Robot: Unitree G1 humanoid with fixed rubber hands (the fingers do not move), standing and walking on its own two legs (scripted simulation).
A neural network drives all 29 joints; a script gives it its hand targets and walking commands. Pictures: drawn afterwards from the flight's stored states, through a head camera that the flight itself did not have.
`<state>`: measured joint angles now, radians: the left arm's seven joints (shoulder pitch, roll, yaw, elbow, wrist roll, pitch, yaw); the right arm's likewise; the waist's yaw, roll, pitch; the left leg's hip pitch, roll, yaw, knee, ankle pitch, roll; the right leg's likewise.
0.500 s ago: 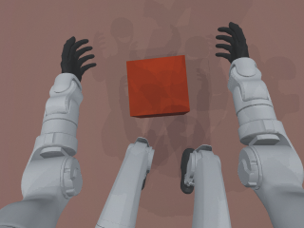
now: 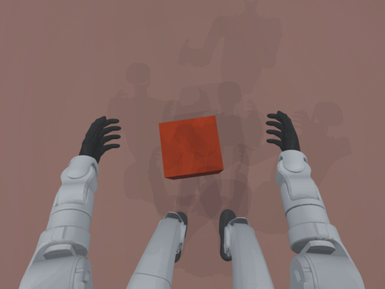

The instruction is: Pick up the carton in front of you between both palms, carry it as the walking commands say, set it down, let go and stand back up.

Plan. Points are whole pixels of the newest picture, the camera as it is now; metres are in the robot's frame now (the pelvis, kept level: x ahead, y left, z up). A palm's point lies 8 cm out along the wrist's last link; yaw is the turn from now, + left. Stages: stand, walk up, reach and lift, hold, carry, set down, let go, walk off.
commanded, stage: let go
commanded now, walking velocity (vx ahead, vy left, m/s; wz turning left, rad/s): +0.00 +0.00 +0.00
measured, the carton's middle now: (191, 151) +0.43 +0.08 -0.56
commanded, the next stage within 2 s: stand in 1.04 s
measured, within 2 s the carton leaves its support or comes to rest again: neither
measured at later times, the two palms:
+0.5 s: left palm (60, 209) +0.23 +0.24 +0.02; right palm (349, 216) +0.27 -0.21 +0.00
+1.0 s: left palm (57, 219) +0.22 +0.23 +0.03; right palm (380, 264) +0.21 -0.24 +0.02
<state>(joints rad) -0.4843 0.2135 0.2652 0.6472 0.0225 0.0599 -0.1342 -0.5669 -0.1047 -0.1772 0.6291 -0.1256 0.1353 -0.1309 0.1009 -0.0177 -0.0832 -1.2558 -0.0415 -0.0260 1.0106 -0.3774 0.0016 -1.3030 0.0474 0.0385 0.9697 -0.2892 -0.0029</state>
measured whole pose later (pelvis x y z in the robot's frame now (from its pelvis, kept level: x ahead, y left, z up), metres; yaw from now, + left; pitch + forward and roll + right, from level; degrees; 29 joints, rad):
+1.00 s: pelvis +0.06 -0.01 +0.09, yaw +2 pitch -5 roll +0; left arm 0.20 0.21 0.03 0.39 0.03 0.21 -0.04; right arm 0.24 -0.22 -0.03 0.44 0.01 0.11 0.04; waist -0.01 0.02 0.10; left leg -0.08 -0.03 -0.08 0.47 -0.31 0.00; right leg -0.13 0.04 0.01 0.47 -0.26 -0.02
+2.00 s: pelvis +0.07 +0.01 +0.09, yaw +0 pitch -2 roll +0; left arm 0.14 0.36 0.02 0.87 0.02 -0.01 0.03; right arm 0.16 -0.35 -0.02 0.87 -0.03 0.00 -0.02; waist 0.00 -0.02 0.02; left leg -0.09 -0.05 -0.05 0.41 -0.29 0.03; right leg -0.15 0.02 0.05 0.44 -0.25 0.00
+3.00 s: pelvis +0.05 +0.00 +0.10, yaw +1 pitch -3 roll +0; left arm 0.10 0.39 0.00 1.04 0.01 -0.02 0.01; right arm 0.12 -0.39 -0.01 1.03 -0.02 -0.01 -0.01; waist 0.00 0.00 0.04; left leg -0.06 -0.02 -0.06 0.33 -0.22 0.01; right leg -0.12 0.04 0.03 0.33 -0.17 -0.02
